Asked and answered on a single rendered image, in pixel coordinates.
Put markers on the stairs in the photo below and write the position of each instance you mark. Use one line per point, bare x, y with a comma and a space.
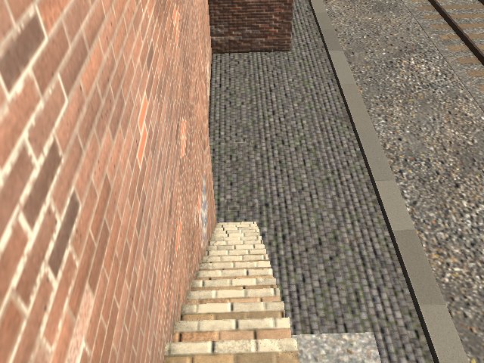
234, 313

